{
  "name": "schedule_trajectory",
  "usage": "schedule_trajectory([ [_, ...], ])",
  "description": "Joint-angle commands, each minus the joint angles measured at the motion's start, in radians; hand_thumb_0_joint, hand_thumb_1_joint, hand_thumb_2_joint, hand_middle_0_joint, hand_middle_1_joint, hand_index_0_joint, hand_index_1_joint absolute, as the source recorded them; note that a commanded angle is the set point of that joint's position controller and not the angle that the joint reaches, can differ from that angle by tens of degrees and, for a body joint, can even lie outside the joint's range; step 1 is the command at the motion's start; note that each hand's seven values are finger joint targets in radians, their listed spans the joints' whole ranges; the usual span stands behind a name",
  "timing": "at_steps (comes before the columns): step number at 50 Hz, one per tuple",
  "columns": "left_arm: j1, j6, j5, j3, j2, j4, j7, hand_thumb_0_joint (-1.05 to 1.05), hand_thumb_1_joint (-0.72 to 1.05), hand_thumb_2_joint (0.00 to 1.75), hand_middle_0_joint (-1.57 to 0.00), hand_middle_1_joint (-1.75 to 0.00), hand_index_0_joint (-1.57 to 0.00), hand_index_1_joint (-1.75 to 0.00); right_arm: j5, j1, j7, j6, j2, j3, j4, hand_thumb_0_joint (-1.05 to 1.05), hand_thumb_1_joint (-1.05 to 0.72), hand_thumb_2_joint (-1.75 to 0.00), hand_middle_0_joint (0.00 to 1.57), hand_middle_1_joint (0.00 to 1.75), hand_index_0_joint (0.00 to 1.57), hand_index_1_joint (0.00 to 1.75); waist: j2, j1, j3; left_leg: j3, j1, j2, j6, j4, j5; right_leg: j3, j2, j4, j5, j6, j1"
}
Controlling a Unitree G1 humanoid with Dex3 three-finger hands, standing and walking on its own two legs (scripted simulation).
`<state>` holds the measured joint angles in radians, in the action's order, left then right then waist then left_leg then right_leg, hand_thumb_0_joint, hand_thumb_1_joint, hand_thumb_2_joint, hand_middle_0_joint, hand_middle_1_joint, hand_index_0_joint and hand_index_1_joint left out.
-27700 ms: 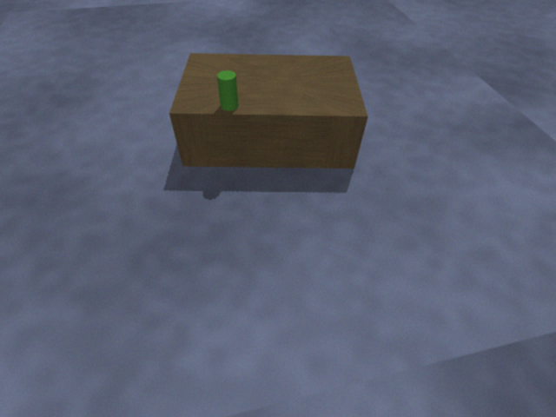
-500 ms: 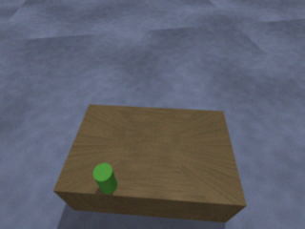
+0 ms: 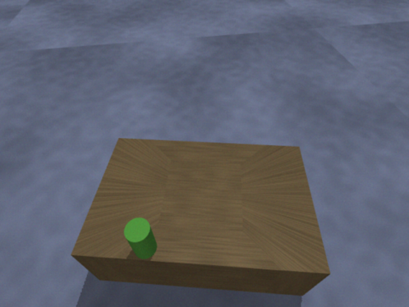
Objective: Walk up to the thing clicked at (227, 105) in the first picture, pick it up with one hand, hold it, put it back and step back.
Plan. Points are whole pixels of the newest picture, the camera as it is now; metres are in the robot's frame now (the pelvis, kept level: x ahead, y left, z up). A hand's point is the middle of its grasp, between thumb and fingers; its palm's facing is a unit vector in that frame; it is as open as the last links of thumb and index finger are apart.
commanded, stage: stand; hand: left
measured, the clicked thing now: (141, 239) +0.40 +0.23 -0.37
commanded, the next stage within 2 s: step back in 0.54 s
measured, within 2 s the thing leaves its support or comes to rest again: neither
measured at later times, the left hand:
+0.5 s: hand out of the picture +0.08 +0.25 -0.15, palm faces -0.02 -0.94 -0.35, open 7.4 cm
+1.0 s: hand out of the picture +0.07 +0.33 -0.18, palm faces -0.05 -0.93 -0.37, open 7.4 cm
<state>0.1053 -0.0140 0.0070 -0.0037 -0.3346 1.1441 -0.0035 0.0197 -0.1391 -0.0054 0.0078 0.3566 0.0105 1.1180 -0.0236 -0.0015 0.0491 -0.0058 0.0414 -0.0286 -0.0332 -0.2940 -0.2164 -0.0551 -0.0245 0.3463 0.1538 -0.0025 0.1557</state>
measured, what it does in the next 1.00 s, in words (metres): walks backwards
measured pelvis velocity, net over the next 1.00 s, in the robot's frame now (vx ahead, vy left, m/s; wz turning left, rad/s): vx -0.08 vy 0.06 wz -0.02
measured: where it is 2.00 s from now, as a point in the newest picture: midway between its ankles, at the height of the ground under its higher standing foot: outside the picture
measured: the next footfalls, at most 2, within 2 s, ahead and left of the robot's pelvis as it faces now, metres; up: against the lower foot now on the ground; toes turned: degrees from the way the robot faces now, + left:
right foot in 1.30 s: -0.13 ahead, -0.06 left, +0.00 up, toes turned -3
left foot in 1.66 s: -0.18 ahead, +0.17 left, +0.00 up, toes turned -5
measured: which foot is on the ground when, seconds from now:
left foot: down 0.00-1.00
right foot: down 0.00-0.86, up 0.88-1.00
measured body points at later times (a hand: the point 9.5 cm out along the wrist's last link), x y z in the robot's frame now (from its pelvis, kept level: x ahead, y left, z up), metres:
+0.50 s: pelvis +0.00 +0.00 +0.00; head +0.01 -0.01 +0.45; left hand +0.08 +0.30 -0.13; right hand +0.07 -0.30 -0.14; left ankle -0.03 +0.14 -0.75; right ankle +0.02 -0.12 -0.75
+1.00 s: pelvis -0.08 +0.06 -0.02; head +0.00 +0.10 +0.42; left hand +0.07 +0.38 -0.16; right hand -0.03 -0.26 -0.12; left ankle -0.07 +0.16 -0.75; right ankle -0.07 -0.09 -0.67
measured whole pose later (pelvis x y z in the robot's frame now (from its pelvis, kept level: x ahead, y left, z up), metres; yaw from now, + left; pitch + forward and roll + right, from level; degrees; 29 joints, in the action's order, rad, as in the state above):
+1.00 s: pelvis -0.08 +0.06 -0.02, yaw -1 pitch -1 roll -1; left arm 0.04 0.07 0.01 -0.06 -0.42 0.90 0.03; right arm 0.04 -0.17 -0.01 -0.04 0.36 -0.05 0.96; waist 0.07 0.02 0.18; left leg 0.00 0.27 0.02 0.04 -0.60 -0.32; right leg 0.18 0.12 1.15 0.48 -0.01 0.53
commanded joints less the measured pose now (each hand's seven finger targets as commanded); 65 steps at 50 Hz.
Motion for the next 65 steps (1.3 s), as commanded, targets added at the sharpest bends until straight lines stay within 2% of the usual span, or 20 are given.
schedule_trajectory([
  [1,-0.029,-0.02,-0.002,-0.039,-0.223,-0.052,0.012,0.0,0.9,0.9,-0.2,-0.3,-0.2,-0.3,-0.005,0.019,0.016,0.015,0.199,-0.045,-0.052,0.0,-0.9,-0.9,0.2,0.3,0.2,0.3,0.033,-0.004,-0.059,-0.067,0.063,-0.104,0.039,0.047,0.099,0.116,-0.116,-0.059,-0.132,-0.016,-0.067],
  [25,-0.04,-0.02,0.0,-0.041,-0.227,-0.058,0.013,0.0,0.9,0.9,-0.2,-0.3,-0.2,-0.3,-0.007,0.024,0.016,0.018,0.195,-0.045,-0.058,0.0,-0.9,-0.9,0.2,0.3,0.2,0.3,0.037,-0.003,-0.077,-0.063,0.055,-0.114,0.04,0.049,0.136,0.115,-0.119,-0.043,-0.185,-0.021,-0.093],
  [26,-0.036,-0.02,0.001,-0.04,-0.221,-0.057,0.012,0.0,0.9,0.9,-0.2,-0.3,-0.2,-0.3,-0.005,0.023,0.017,0.019,0.2,-0.045,-0.058,0.0,-0.9,-0.9,0.2,0.3,0.2,0.3,0.03,-0.003,-0.077,-0.06,0.059,-0.113,0.043,0.046,0.142,0.118,-0.12,-0.045,-0.201,-0.019,-0.093],
  [27,-0.041,-0.008,-0.015,-0.086,-0.289,-0.097,0.018,0.0,0.9,0.9,-0.2,-0.3,-0.2,-0.3,-0.01,0.065,0.014,-0.001,0.245,-0.071,-0.069,0.0,-0.9,-0.9,0.2,0.3,0.2,0.3,0.046,-0.016,0.037,-0.062,0.135,-0.088,0.061,-0.059,0.255,0.134,-0.106,0.026,-0.354,-0.022,-0.01],
  [31,-0.017,0.004,-0.014,-0.106,-0.306,-0.163,0.026,0.0,0.9,0.9,-0.2,-0.3,-0.2,-0.3,-0.026,0.006,0.013,-0.022,0.215,-0.081,-0.116,0.0,-0.9,-0.9,0.2,0.3,0.2,0.3,0.112,-0.007,-0.137,0.003,0.117,-0.017,0.062,-0.299,0.193,0.207,-0.202,0.04,-0.444,-0.134,-0.043],
  [32,-0.027,0.008,-0.008,-0.11,-0.319,-0.178,0.027,0.0,0.9,0.9,-0.2,-0.3,-0.2,-0.3,-0.025,0.007,0.012,-0.03,0.207,-0.085,-0.128,0.0,-0.9,-0.9,0.2,0.3,0.2,0.3,0.145,-0.006,-0.147,0.019,0.155,0.023,0.057,-0.373,0.084,0.255,-0.251,0.023,-0.439,-0.182,-0.041],
  [34,-0.047,0.013,0.014,-0.116,-0.327,-0.221,0.033,0.0,0.9,0.9,-0.2,-0.3,-0.2,-0.3,-0.016,-0.009,0.008,-0.052,0.204,-0.098,-0.149,0.0,-0.9,-0.9,0.2,0.3,0.2,0.3,0.213,-0.014,-0.13,-0.027,0.24,0.061,0.07,-0.639,-0.351,0.335,-0.355,0.007,-0.396,-0.278,0.024],
  [35,-0.071,0.013,0.021,-0.117,-0.331,-0.243,0.035,0.0,0.9,0.9,-0.2,-0.3,-0.2,-0.3,-0.019,-0.033,0.003,-0.059,0.203,-0.1,-0.161,0.0,-0.9,-0.9,0.2,0.3,0.2,0.3,0.209,0.003,-0.124,-0.079,0.232,0.043,0.081,-0.694,-0.365,0.309,-0.354,0.028,-0.38,-0.28,0.075],
  [39,-0.147,0.03,0.031,-0.104,-0.309,-0.304,0.039,0.0,0.9,0.9,-0.2,-0.3,-0.2,-0.3,-0.014,-0.121,0.001,-0.056,0.214,-0.115,-0.171,0.0,-0.9,-0.9,0.2,0.3,0.2,0.3,0.212,0.038,-0.128,-0.047,0.215,0.018,0.071,-0.475,-0.241,0.226,-0.263,0.139,-0.302,-0.189,0.101],
  [41,-0.146,0.052,0.017,-0.095,-0.291,-0.322,0.031,0.0,0.9,0.9,-0.2,-0.3,-0.2,-0.3,0.01,-0.153,0.002,-0.043,0.215,-0.127,-0.161,0.0,-0.9,-0.9,0.2,0.3,0.2,0.3,0.127,0.058,-0.1,-0.001,0.152,0.032,0.061,-0.209,-0.027,0.178,-0.186,0.253,-0.12,-0.126,0.165],
  [42,-0.106,0.063,0.005,-0.083,-0.236,-0.333,0.03,0.0,0.9,0.9,-0.2,-0.3,-0.2,-0.3,0.036,-0.132,0.005,-0.035,0.276,-0.143,-0.183,0.0,-0.9,-0.9,0.2,0.3,0.2,0.3,-0.078,0.043,-0.067,-0.214,0.162,-0.106,0.078,-0.051,0.147,0.128,-0.055,0.417,0.083,-0.068,0.241],
  [43,-0.059,0.07,0.0,-0.079,-0.199,-0.326,0.035,0.0,0.9,0.9,-0.2,-0.3,-0.2,-0.3,0.044,-0.055,0.006,-0.027,0.359,-0.155,-0.211,0.0,-0.9,-0.9,0.2,0.3,0.2,0.3,-0.224,-0.001,-0.047,-0.435,0.132,-0.263,0.135,0.003,0.324,0.129,0.126,0.582,0.446,-0.022,0.385],
  [44,-0.076,0.075,0.01,-0.095,-0.244,-0.321,0.047,0.0,0.9,0.9,-0.2,-0.3,-0.2,-0.3,0.027,-0.044,0.005,-0.023,0.413,-0.163,-0.237,0.0,-0.9,-0.9,0.2,0.3,0.2,0.3,-0.209,0.044,-0.063,-0.509,0.266,-0.354,0.235,0.01,0.369,0.25,0.141,0.736,0.54,-0.01,0.305],
  [45,-0.108,0.076,0.013,-0.1,-0.257,-0.314,0.051,0.0,0.9,0.9,-0.2,-0.3,-0.2,-0.3,0.022,-0.019,0.011,-0.019,0.387,-0.161,-0.244,0.0,-0.9,-0.9,0.2,0.3,0.2,0.3,-0.156,0.05,-0.054,-0.495,0.276,-0.344,0.261,0.001,0.355,0.294,0.146,0.83,0.494,-0.019,0.301],
  [48,0.044,0.071,-0.001,-0.102,-0.254,-0.284,0.048,0.0,0.9,0.9,-0.2,-0.3,-0.2,-0.3,0.023,0.087,0.033,-0.012,0.282,-0.135,-0.278,0.0,-0.9,-0.9,0.2,0.3,0.2,0.3,-0.121,-0.057,-0.053,-0.232,0.092,-0.206,0.211,-0.135,0.451,0.295,0.136,0.911,0.313,-0.012,0.428],
  [50,0.036,0.061,0.01,-0.11,-0.25,-0.3,0.038,0.0,0.9,0.9,-0.2,-0.3,-0.2,-0.3,0.01,0.01,0.039,-0.01,0.251,-0.132,-0.276,0.0,-0.9,-0.9,0.2,0.3,0.2,0.3,-0.103,-0.019,-0.096,-0.216,-0.022,-0.198,0.203,-0.18,0.561,0.26,0.126,0.89,0.299,0.012,0.417],
  [56,-0.013,0.051,0.015,-0.111,-0.224,-0.378,0.031,0.0,0.9,0.9,-0.2,-0.3,-0.2,-0.3,0.003,-0.094,0.05,-0.012,0.274,-0.143,-0.291,0.0,-0.9,-0.9,0.2,0.3,0.2,0.3,-0.091,0.052,-0.103,-0.232,-0.13,-0.252,0.269,-0.22,0.612,0.21,0.096,0.637,0.364,0.031,0.394],
  [62,0.114,0.046,0.021,-0.12,-0.214,-0.345,0.015,0.0,0.9,0.9,-0.2,-0.3,-0.2,-0.3,0.001,-0.008,0.035,-0.021,0.299,-0.141,-0.342,0.0,-0.9,-0.9,0.2,0.3,0.2,0.3,-0.12,0.003,-0.139,-0.209,0.065,-0.251,0.24,-0.226,0.356,0.092,0.05,0.325,0.27,0.0,0.14],
  [64,0.18,0.042,0.027,-0.127,-0.215,-0.317,0.013,0.0,0.9,0.9,-0.2,-0.3,-0.2,-0.3,-0.006,0.036,0.031,-0.03,0.291,-0.135,-0.351,0.0,-0.9,-0.9,0.2,0.3,0.2,0.3,-0.092,-0.039,-0.135,-0.177,0.188,-0.228,0.186,-0.273,0.244,0.081,0.04,0.136,0.094,-0.029,0.007],
  [65,0.185,0.033,0.037,-0.137,-0.258,-0.325,0.015,0.0,0.9,0.9,-0.2,-0.3,-0.2,-0.3,-0.015,0.031,0.029,-0.031,0.262,-0.122,-0.354,0.0,-0.9,-0.9,0.2,0.3,0.2,0.3,0.001,-0.044,-0.13,-0.138,0.277,-0.169,0.131,-0.342,0.145,0.22,-0.038,0.079,0.033,-0.058,-0.03],
])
